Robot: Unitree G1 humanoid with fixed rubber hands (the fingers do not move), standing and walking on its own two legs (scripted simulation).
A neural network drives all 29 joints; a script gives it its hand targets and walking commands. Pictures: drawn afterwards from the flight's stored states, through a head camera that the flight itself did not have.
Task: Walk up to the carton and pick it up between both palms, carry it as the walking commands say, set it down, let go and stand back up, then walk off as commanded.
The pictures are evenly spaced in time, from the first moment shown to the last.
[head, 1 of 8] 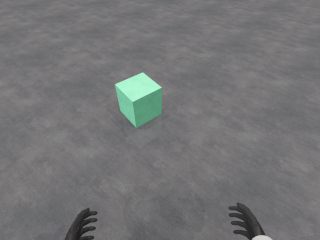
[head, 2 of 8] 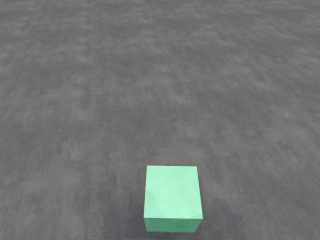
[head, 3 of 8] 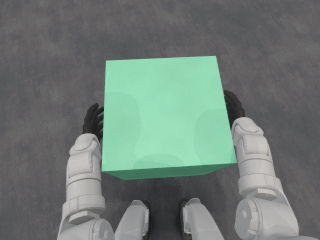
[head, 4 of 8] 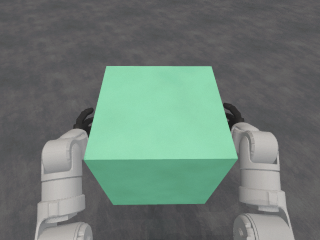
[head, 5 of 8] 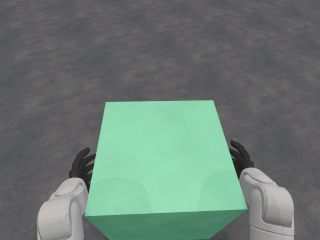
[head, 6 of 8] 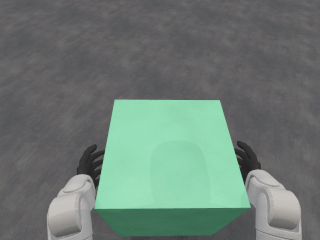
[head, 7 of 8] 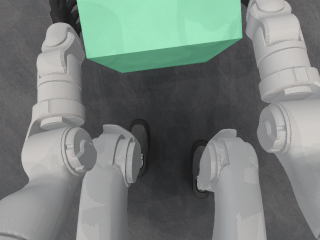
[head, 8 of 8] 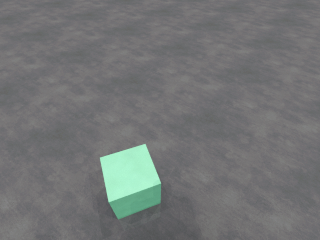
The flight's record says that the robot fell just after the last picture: no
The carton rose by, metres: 0.66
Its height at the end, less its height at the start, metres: +0.00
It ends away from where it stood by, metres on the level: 0.85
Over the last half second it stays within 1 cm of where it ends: yes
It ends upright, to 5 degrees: yes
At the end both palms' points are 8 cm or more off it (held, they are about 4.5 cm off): yes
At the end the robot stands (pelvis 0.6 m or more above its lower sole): yes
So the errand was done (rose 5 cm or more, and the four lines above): yes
